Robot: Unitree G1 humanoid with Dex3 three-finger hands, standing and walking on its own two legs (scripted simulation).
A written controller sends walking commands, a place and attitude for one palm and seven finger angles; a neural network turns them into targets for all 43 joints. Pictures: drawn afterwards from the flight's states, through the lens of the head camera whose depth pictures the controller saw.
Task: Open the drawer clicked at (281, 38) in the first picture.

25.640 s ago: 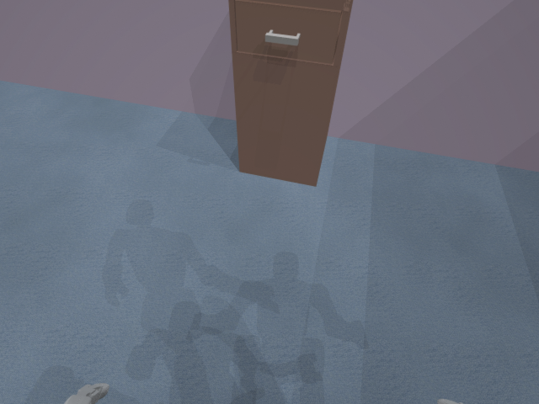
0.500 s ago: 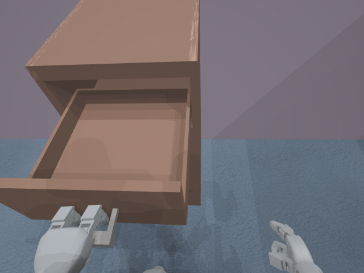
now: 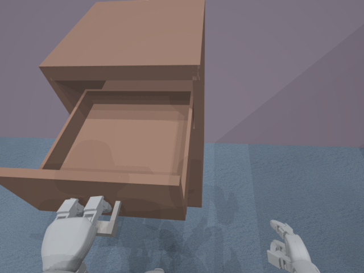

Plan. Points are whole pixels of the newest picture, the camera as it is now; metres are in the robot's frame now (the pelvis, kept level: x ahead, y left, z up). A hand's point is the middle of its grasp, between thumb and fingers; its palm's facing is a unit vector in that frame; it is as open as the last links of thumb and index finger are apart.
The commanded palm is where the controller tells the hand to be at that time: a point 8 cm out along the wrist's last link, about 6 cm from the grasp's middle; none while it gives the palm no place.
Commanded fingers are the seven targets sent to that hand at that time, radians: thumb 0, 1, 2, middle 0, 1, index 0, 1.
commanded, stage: lift the hand off the handle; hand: left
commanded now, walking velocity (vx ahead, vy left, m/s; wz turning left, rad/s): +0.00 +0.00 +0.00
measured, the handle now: (90, 216) +0.22 +0.22 +0.03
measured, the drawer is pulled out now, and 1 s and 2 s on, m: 0.30 0.29 0.29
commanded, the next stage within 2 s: draw the hand back to the body in 1.56 s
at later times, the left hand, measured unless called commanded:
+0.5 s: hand (84, 236) +0.18 +0.22 +0.03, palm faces +0.00 -0.12 -0.99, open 13.6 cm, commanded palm +0.17 +0.23 +0.10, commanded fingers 0.00 -0.50 0.30 -0.30 -1.20 -0.30 -1.20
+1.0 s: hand (64, 222) +0.19 +0.23 +0.09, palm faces +0.03 -0.15 -0.99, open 13.2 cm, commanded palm +0.18 +0.23 +0.17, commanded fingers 0.00 -0.50 0.30 -0.30 -1.20 -0.30 -1.20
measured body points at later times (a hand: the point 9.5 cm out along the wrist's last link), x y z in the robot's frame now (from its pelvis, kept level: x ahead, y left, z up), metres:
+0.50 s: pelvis -0.01 +0.01 +0.01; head +0.00 -0.03 +0.46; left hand +0.18 +0.22 +0.08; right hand +0.19 -0.21 -0.10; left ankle +0.02 +0.14 -0.69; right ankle -0.02 -0.08 -0.69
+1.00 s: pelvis +0.00 +0.03 +0.03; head +0.01 -0.01 +0.48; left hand +0.18 +0.24 +0.14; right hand +0.23 -0.17 -0.06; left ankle +0.02 +0.14 -0.69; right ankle -0.02 -0.08 -0.69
